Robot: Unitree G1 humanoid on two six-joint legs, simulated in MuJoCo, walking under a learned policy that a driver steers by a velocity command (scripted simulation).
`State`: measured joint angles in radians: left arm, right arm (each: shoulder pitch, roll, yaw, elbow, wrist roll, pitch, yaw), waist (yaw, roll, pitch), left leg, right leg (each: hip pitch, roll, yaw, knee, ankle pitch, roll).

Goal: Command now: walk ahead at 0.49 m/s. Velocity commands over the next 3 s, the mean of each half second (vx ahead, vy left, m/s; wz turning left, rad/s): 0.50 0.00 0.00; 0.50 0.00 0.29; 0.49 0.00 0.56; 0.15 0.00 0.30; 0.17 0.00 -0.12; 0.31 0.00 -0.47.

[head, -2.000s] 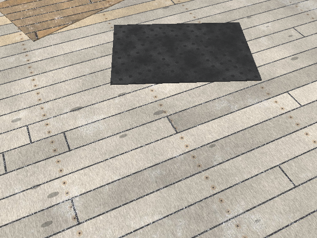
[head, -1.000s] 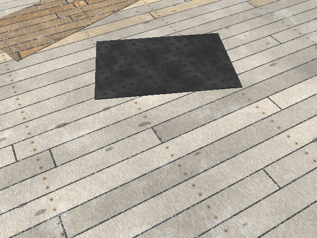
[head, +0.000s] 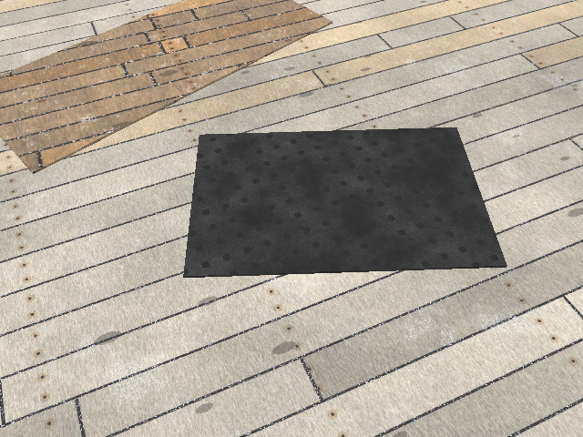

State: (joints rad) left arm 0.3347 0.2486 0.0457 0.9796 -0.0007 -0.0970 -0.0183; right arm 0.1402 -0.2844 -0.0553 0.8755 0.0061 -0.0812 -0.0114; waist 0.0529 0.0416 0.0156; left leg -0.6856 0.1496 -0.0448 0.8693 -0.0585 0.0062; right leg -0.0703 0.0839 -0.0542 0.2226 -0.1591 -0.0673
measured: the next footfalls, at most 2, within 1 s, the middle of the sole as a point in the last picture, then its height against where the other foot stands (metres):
left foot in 0.22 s outside the picture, level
right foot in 0.76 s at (357, 388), level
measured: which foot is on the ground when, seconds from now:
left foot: up 0.00-0.20, down 0.22-0.76, up 0.78-1.00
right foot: down 0.00-0.24, up 0.26-0.74, down 0.76-1.00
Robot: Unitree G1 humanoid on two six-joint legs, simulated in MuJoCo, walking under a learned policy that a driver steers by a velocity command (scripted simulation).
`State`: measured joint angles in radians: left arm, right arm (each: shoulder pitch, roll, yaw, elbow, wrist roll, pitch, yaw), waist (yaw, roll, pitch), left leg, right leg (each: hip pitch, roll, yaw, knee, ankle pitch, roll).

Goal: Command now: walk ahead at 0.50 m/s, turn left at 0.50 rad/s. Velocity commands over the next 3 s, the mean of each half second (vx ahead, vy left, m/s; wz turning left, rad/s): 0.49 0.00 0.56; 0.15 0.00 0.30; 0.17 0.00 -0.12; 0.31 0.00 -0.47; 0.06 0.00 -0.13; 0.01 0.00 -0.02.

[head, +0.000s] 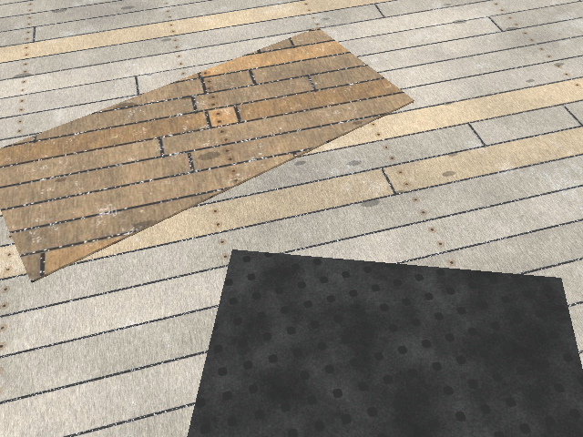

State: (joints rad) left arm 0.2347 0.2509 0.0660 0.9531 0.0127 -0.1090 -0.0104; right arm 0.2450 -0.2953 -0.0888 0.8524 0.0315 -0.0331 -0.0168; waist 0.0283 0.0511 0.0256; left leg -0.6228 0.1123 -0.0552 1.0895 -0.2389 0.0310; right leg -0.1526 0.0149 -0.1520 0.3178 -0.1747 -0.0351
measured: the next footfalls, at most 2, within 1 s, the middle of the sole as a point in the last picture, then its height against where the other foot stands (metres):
left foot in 0.30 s outside the picture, level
right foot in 0.74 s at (293, 393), level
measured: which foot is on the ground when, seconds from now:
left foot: up 0.00-0.28, down 0.30-0.78, up 0.80-1.00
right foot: down 0.00-0.30, up 0.32-0.72, down 0.74-1.00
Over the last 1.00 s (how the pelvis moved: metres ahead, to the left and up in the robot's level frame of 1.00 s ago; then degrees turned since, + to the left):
0.57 0.01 0.00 10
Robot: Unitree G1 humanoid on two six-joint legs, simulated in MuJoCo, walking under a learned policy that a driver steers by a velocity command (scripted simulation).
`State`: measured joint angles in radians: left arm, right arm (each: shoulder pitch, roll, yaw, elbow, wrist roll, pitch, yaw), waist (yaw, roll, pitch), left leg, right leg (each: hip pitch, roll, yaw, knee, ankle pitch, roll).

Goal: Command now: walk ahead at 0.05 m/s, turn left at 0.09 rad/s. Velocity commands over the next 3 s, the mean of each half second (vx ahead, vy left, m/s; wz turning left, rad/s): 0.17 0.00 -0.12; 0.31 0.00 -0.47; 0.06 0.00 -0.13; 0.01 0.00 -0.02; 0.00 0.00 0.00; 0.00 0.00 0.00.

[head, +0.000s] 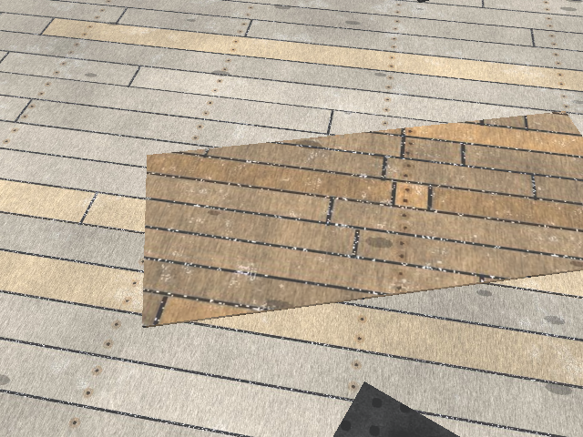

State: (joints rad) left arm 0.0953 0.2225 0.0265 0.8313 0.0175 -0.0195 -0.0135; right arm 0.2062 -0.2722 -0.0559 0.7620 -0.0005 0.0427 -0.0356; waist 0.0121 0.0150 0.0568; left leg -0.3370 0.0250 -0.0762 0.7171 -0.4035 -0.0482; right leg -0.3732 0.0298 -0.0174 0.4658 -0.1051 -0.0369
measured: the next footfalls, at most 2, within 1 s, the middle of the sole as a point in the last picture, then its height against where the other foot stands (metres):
left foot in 0.04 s outside the picture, level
left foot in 0.92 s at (318, 405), level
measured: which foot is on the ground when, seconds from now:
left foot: up 0.00-0.02, down 0.04-0.48, up 0.50-0.90, down 0.92-1.00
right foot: down 0.00-0.92, up 0.94-1.00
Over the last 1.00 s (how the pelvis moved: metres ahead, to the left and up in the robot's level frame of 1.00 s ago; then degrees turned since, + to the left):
0.43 0.10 -0.01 26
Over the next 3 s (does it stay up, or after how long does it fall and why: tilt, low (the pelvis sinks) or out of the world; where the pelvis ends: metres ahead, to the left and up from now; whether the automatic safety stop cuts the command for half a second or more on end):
stays up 0.42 -0.11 0.01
